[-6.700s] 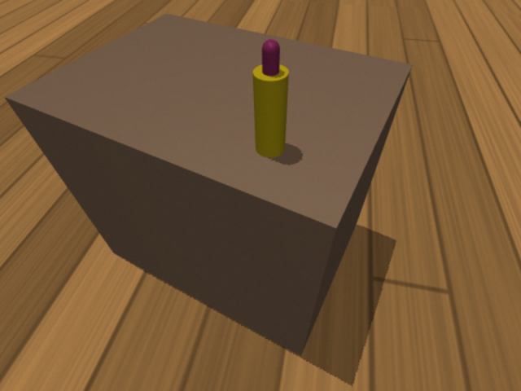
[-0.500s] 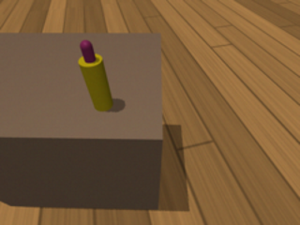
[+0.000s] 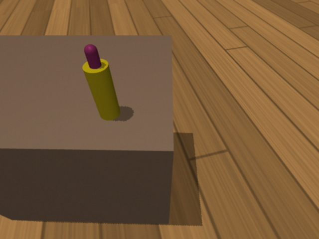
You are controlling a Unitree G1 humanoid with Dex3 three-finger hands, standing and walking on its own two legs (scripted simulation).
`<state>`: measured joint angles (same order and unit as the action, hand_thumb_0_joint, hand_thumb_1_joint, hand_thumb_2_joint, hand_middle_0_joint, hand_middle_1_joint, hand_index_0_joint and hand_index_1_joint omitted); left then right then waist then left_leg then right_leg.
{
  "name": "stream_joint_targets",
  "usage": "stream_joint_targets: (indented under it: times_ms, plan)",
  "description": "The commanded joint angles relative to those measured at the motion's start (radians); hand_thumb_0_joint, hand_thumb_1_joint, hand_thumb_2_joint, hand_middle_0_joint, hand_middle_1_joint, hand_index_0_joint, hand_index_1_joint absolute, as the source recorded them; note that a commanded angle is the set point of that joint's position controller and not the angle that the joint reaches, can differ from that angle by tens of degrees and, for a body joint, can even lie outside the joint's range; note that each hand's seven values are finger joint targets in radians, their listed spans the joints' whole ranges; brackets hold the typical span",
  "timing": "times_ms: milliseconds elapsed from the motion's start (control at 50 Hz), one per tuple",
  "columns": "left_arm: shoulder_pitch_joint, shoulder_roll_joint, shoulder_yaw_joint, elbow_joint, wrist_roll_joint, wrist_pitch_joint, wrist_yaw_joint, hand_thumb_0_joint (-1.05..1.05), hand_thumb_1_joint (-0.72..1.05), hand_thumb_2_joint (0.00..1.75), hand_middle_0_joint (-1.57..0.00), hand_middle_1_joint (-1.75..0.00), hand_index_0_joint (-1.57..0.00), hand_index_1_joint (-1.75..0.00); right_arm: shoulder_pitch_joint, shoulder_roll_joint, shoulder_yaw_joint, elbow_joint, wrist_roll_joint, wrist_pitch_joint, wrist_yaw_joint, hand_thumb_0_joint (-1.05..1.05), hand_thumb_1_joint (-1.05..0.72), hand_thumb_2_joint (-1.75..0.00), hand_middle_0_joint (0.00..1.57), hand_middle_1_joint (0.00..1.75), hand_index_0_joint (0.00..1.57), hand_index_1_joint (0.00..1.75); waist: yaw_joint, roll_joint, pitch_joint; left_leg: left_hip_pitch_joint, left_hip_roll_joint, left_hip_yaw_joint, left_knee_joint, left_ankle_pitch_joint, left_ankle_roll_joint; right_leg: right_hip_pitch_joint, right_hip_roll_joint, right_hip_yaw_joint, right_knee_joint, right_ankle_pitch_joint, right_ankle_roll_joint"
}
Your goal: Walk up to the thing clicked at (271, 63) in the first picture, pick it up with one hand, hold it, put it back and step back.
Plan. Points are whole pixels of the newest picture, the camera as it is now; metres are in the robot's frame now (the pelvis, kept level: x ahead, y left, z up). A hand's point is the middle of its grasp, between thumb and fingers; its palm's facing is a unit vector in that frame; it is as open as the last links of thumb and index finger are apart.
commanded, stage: stand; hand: left
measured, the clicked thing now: (101, 84) +0.49 +0.19 +0.13
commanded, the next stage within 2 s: rise first in 0.34 s
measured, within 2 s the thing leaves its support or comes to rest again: neither
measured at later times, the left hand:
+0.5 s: hand out of the picture +0.08 +0.25 -0.16, palm faces +0.01 -0.94 -0.35, open 7.6 cm
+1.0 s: hand (60, 220) +0.18 +0.26 -0.03, palm faces +0.30 -0.88 -0.37, open 16.7 cm
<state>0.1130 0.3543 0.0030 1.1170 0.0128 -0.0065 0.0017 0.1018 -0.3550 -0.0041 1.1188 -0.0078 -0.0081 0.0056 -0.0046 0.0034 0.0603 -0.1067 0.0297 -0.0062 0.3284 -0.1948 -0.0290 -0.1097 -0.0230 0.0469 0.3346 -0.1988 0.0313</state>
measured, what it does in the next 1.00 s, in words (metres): stands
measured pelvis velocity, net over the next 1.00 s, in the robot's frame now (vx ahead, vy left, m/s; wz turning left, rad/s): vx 0.00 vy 0.00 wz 0.02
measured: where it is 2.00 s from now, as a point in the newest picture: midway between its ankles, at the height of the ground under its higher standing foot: outside the picture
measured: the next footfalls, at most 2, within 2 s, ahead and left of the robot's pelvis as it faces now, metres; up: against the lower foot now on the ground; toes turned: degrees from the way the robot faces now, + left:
none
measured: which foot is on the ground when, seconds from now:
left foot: down 0.00-1.00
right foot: down 0.00-1.00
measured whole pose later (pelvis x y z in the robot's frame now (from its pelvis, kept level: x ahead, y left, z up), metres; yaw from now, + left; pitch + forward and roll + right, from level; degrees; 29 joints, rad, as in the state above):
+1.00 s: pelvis +0.00 +0.00 -0.01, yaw +1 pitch +0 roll +0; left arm 0.34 0.29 0.17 0.27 -0.04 -0.08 0.09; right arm 0.25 -0.24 -0.08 0.58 0.03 -0.09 -0.07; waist 0.03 0.03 0.00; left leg -0.19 0.02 -0.03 0.44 -0.25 -0.03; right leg -0.17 -0.03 0.03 0.43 -0.26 0.03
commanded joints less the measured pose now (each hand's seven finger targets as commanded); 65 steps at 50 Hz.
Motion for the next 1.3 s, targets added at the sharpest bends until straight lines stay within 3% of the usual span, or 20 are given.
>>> stream_joint_targets:
  times_ms: [0, 420, 440, 460, 500, 520, 540, 560, 580, 620, 660, 700, 820, 840, 880, 1020, 1100, 1140, 1220, 1280]
  plan:
    - [-0.025, 0.220, 0.038, -0.057, -0.008, -0.022, 0.010, 0.00, 0.90, 0.90, -0.20, -0.30, -0.20, -0.30, -0.021, -0.212, -0.042, -0.054, 0.001, -0.017, -0.012, 0.00, -0.90, -0.90, 0.20, 0.30, 0.20, 0.30, 0.002, -0.004, -0.089, 0.033, 0.101, -0.057, -0.035, 0.196, 0.043, 0.010, -0.100, 0.053, -0.035, 0.219, -0.048]
    - [-0.022, 0.216, 0.038, -0.062, -0.005, -0.025, 0.011, 0.00, 0.82, 0.82, -0.12, -0.22, -0.12, -0.22, -0.018, -0.212, -0.046, -0.059, 0.002, -0.015, -0.010, 0.00, -0.82, -0.82, 0.12, 0.22, 0.12, 0.22, 0.001, 0.002, -0.110, 0.041, 0.102, -0.056, -0.025, 0.218, 0.047, 0.025, -0.100, 0.050, -0.032, 0.247, -0.051]
    - [-0.373, 0.004, 0.004, -0.413, -0.080, -0.100, 0.017, 0.00, 0.74, 0.74, -0.04, -0.14, -0.04, -0.14, -0.368, -0.018, -0.006, -0.410, 0.100, -0.130, -0.023, 0.00, -0.74, -0.74, 0.04, 0.14, 0.05, 0.14, -0.029, 0.022, -0.114, -0.123, -0.032, 0.046, 0.079, 0.118, 0.024, -0.122, 0.016, -0.067, 0.048, 0.126, -0.029]
    - [-0.339, 0.090, 0.022, -0.426, -0.113, -0.133, 0.044, 0.00, 0.66, 0.66, -0.05, -0.06, -0.02, -0.06, -0.326, -0.056, -0.007, -0.449, 0.112, -0.150, -0.037, 0.00, -0.66, -0.66, 0.04, 0.06, 0.05, 0.06, 0.015, -0.051, -0.153, -0.066, -0.027, 0.042, 0.039, 0.059, 0.026, -0.041, 0.015, -0.071, 0.020, 0.055, -0.027]
    - [-0.180, 0.181, 0.087, -0.297, -0.104, -0.123, 0.068, 0.00, 0.50, 0.50, -0.08, -0.06, -0.06, -0.08, -0.194, -0.168, -0.083, -0.297, 0.103, -0.130, -0.066, 0.00, -0.50, -0.50, 0.04, 0.05, 0.05, 0.05, 0.002, 0.008, -0.071, -0.146, -0.027, 0.052, 0.053, -0.022, 0.020, -0.125, 0.025, -0.070, 0.040, -0.014, -0.038]
    - [-0.169, 0.271, 0.174, -0.306, -0.096, -0.114, 0.082, 0.00, 0.42, 0.42, -0.07, -0.06, -0.05, -0.07, -0.178, -0.238, -0.156, -0.275, 0.092, -0.127, -0.080, 0.00, -0.42, -0.42, 0.05, 0.05, 0.05, 0.05, 0.017, 0.018, -0.143, -0.135, -0.023, 0.049, 0.080, 0.021, 0.019, -0.111, 0.024, -0.069, 0.067, 0.026, -0.039]
    - [-0.133, 0.249, 0.188, -0.279, -0.086, -0.114, 0.087, 0.00, 0.34, 0.34, -0.07, -0.06, -0.06, -0.07, -0.159, -0.216, -0.167, -0.260, 0.075, -0.128, -0.083, 0.00, -0.34, -0.34, 0.05, 0.05, 0.05, 0.05, 0.023, 0.016, -0.209, -0.126, -0.023, 0.048, 0.098, 0.055, 0.019, -0.089, 0.026, -0.067, 0.088, 0.066, -0.040]
    - [-0.114, 0.155, 0.149, -0.270, -0.072, -0.116, 0.080, 0.00, 0.26, 0.26, -0.07, -0.05, -0.06, -0.06, -0.161, -0.127, -0.139, -0.255, 0.066, -0.130, -0.074, 0.00, -0.26, -0.26, 0.05, 0.05, 0.05, 0.05, 0.015, 0.014, -0.214, -0.129, -0.023, 0.043, 0.108, 0.077, 0.022, -0.098, 0.026, -0.066, 0.099, 0.094, -0.039]
    - [-0.062, 0.135, 0.176, -0.331, -0.057, -0.120, 0.076, 0.00, 0.18, 0.21, -0.07, -0.06, -0.07, -0.06, -0.086, -0.117, -0.172, -0.264, 0.049, -0.128, -0.068, 0.00, -0.18, -0.20, 0.05, 0.05, 0.05, 0.05, 0.019, 0.040, -0.257, -0.111, -0.026, 0.040, 0.106, 0.115, 0.024, -0.089, 0.027, -0.066, 0.100, 0.127, -0.041]
    - [0.088, 0.173, 0.220, -0.355, -0.049, -0.105, 0.084, 0.00, 0.06, 0.15, -0.07, -0.07, -0.08, -0.05, 0.081, -0.132, -0.196, -0.258, 0.048, -0.106, -0.074, 0.00, -0.06, -0.17, 0.05, 0.05, 0.05, 0.05, 0.020, 0.025, -0.270, -0.069, -0.028, 0.046, 0.093, 0.203, 0.020, -0.055, 0.036, -0.080, 0.085, 0.199, -0.036]
    - [0.088, 0.180, 0.237, -0.497, -0.048, -0.110, 0.080, 0.00, -0.05, 0.10, -0.06, -0.06, -0.07, -0.04, 0.062, -0.116, -0.196, -0.366, 0.049, -0.104, -0.068, 0.00, 0.07, -0.13, 0.05, 0.05, 0.05, 0.05, 0.028, 0.039, -0.302, -0.046, -0.037, 0.054, 0.089, 0.257, 0.017, -0.022, 0.031, -0.080, 0.075, 0.247, -0.031]
    - [0.129, 0.127, 0.223, -0.514, -0.053, -0.097, 0.071, 0.00, -0.12, 0.08, -0.06, -0.05, -0.07, -0.04, 0.104, -0.084, -0.183, -0.396, 0.051, -0.089, -0.067, 0.00, 0.14, -0.11, 0.05, 0.05, 0.05, 0.05, 0.016, 0.004, -0.240, -0.057, -0.036, 0.059, 0.080, 0.221, 0.021, -0.056, 0.032, -0.084, 0.063, 0.209, -0.027]
    - [-0.036, 0.093, 0.174, -0.927, -0.057, -0.138, 0.086, 0.00, -0.49, 0.02, -0.06, -0.05, -0.06, -0.05, -0.067, -0.023, -0.104, -0.703, 0.052, -0.124, -0.080, 0.00, 0.39, -0.05, 0.05, 0.05, 0.05, 0.05, 0.021, 0.027, -0.202, -0.056, -0.032, 0.052, 0.046, 0.096, 0.026, -0.060, 0.023, -0.080, 0.038, 0.083, -0.033]
    - [0.028, 0.133, 0.224, -0.879, -0.053, -0.132, 0.095, 0.00, -0.55, 0.01, -0.06, -0.05, -0.06, -0.05, 0.027, -0.038, -0.126, -0.625, 0.043, -0.119, -0.088, 0.00, 0.43, -0.04, 0.05, 0.05, 0.05, 0.05, 0.021, 0.033, -0.188, -0.054, -0.028, 0.050, 0.049, 0.113, 0.025, -0.061, 0.027, -0.082, 0.042, 0.100, -0.033]
    - [0.063, 0.150, 0.246, -1.033, -0.055, -0.143, 0.104, 0.00, -0.55, 0.00, -0.05, -0.05, -0.05, -0.05, 0.029, -0.067, -0.142, -0.740, 0.041, -0.135, -0.092, 0.00, 0.46, -0.03, 0.05, 0.05, 0.05, 0.05, 0.025, 0.043, -0.239, -0.018, -0.029, 0.049, 0.060, 0.172, 0.023, -0.017, 0.026, -0.087, 0.050, 0.154, -0.035]
    - [0.302, 0.112, 0.287, -1.141, -0.062, -0.144, 0.076, 0.00, -0.52, 0.00, -0.04, -0.04, -0.04, -0.03, 0.191, -0.036, -0.178, -0.682, 0.041, -0.123, -0.072, 0.00, 0.52, -0.01, 0.05, 0.05, 0.05, 0.05, 0.027, 0.016, -0.116, -0.023, -0.022, 0.044, 0.055, 0.222, 0.018, -0.032, 0.037, -0.108, 0.055, 0.195, -0.036]
    - [0.276, 0.113, 0.302, -1.284, -0.070, -0.166, 0.050, 0.00, -0.52, 0.00, -0.03, -0.03, -0.04, -0.02, 0.146, 0.016, -0.148, -0.724, 0.045, -0.118, -0.049, 0.00, 0.53, -0.01, 0.05, 0.05, 0.05, 0.05, 0.042, 0.024, -0.107, -0.015, -0.029, 0.049, 0.060, 0.235, 0.023, -0.028, 0.026, -0.105, 0.052, 0.212, -0.030]
    - [0.260, 0.148, 0.345, -1.327, -0.068, -0.179, 0.051, 0.00, -0.53, 0.00, -0.03, -0.04, -0.04, -0.03, 0.111, -0.020, -0.181, -0.756, 0.041, -0.118, -0.054, 0.00, 0.53, -0.01, 0.05, 0.05, 0.05, 0.05, 0.043, 0.003, -0.136, 0.003, -0.031, 0.047, 0.068, 0.258, 0.026, -0.012, 0.023, -0.101, 0.054, 0.237, -0.026]
    - [0.256, 0.149, 0.353, -1.407, -0.070, -0.198, 0.051, 0.00, -0.54, 0.00, -0.04, -0.03, -0.04, -0.03, 0.069, -0.047, -0.207, -0.737, 0.032, -0.119, -0.057, 0.00, 0.53, -0.01, 0.05, 0.05, 0.05, 0.05, 0.054, 0.033, -0.125, 0.001, -0.033, 0.042, 0.059, 0.220, 0.023, -0.008, 0.022, -0.100, 0.052, 0.194, -0.031]
    - [0.268, 0.147, 0.366, -1.451, -0.068, -0.222, 0.050, 0.00, -0.55, 0.00, -0.04, -0.03, -0.04, -0.03, 0.077, 0.012, -0.172, -0.689, 0.031, -0.119, -0.053, 0.00, 0.53, -0.01, 0.05, 0.05, 0.05, 0.05, 0.064, 0.034, -0.091, -0.014, -0.039, 0.045, 0.054, 0.176, 0.027, -0.014, 0.018, -0.101, 0.040, 0.153, -0.029]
